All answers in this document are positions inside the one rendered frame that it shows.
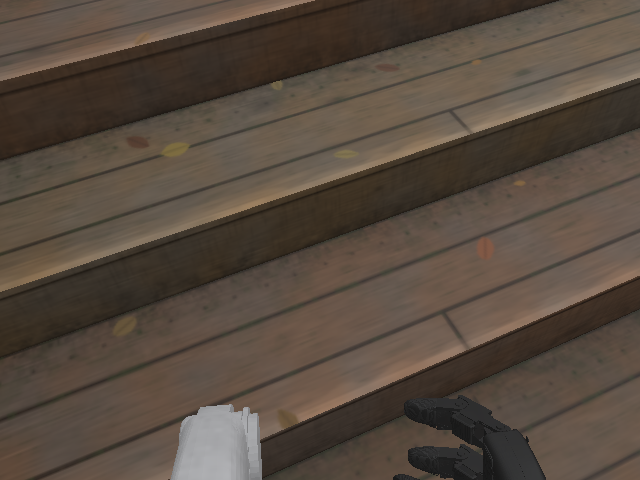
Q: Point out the robot left thigh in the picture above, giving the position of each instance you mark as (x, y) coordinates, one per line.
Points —
(219, 444)

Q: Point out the left robot shin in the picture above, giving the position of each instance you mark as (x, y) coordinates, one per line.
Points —
(183, 423)

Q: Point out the robot right hand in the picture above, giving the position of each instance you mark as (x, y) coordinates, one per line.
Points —
(506, 453)

